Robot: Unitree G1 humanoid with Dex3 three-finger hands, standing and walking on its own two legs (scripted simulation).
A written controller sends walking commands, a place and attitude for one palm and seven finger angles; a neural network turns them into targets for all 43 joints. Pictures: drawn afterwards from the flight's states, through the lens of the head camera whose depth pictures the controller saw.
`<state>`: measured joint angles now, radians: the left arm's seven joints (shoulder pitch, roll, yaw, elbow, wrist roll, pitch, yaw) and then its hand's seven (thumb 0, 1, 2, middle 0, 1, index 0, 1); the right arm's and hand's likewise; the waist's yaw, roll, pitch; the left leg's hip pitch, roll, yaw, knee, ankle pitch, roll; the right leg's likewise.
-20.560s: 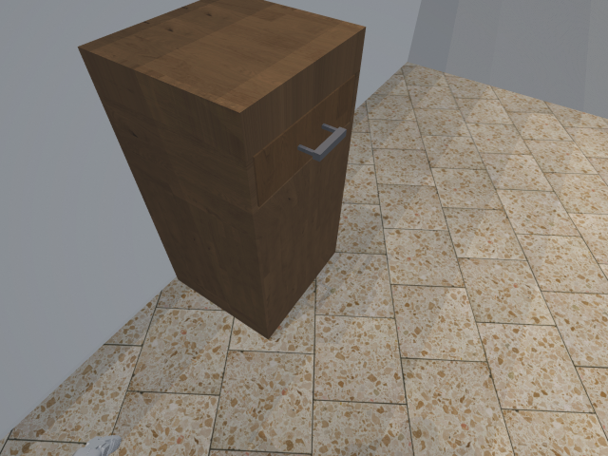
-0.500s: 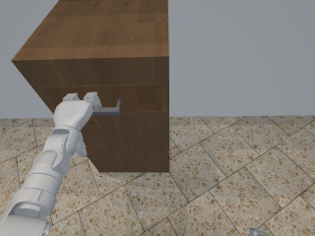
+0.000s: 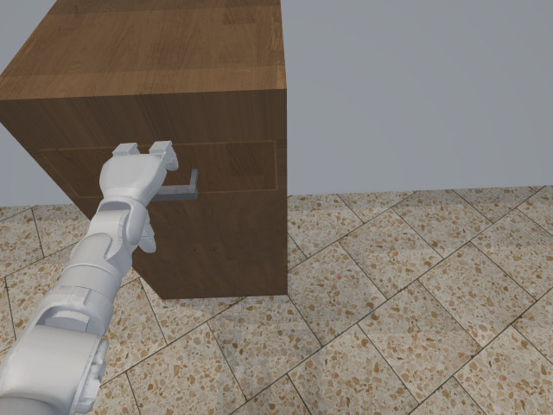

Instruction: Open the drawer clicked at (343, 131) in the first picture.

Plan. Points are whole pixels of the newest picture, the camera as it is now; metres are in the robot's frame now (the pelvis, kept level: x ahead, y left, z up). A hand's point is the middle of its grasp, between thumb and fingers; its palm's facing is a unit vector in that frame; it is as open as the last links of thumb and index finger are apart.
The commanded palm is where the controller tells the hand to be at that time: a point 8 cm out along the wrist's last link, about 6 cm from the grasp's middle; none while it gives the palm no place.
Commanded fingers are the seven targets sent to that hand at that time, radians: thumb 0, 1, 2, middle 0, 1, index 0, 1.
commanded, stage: move the hooked fingers above the handle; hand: left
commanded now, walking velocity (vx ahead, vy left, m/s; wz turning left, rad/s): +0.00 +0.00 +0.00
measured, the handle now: (165, 184) +0.52 +0.23 -0.03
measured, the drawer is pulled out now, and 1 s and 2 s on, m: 0.00 0.00 0.00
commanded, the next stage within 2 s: lower the fingers behind the handle in 1.08 s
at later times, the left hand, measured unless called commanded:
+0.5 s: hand (161, 183) +0.48 +0.21 +0.02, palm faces -0.05 -0.03 -1.00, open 13.8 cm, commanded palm +0.46 +0.22 +0.08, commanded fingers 0.00 -0.50 0.30 -0.30 -1.20 -0.30 -1.20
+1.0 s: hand (154, 184) +0.48 +0.22 +0.02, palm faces -0.07 -0.02 -1.00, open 13.7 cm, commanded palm +0.46 +0.22 +0.08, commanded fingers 0.00 -0.50 0.30 -0.30 -1.20 -0.30 -1.20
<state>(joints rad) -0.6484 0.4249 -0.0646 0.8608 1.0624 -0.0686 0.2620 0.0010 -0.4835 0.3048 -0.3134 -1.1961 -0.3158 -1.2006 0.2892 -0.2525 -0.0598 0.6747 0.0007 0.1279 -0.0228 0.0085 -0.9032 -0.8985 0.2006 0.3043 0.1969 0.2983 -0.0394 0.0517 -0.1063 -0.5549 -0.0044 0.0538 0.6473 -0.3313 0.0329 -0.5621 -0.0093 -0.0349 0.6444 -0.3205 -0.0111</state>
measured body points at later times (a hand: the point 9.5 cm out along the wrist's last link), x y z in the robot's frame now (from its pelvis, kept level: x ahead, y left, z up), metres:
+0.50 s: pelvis +0.00 +0.00 -0.01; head +0.09 -0.01 +0.43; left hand +0.47 +0.21 +0.08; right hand +0.01 -0.28 -0.14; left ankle -0.02 +0.10 -0.72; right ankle -0.01 -0.11 -0.72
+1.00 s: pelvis +0.00 +0.00 -0.01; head +0.09 -0.01 +0.43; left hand +0.47 +0.22 +0.07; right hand +0.02 -0.28 -0.14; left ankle -0.02 +0.10 -0.72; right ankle -0.01 -0.11 -0.72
